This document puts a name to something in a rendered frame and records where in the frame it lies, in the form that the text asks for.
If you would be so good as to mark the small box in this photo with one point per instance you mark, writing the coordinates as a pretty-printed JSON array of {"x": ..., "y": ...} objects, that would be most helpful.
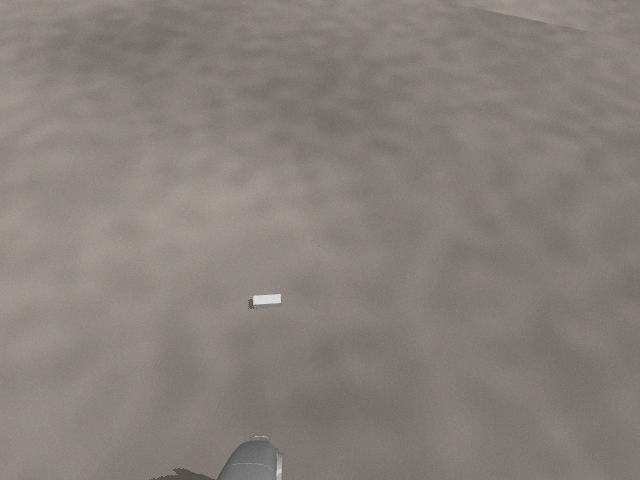
[{"x": 266, "y": 301}]

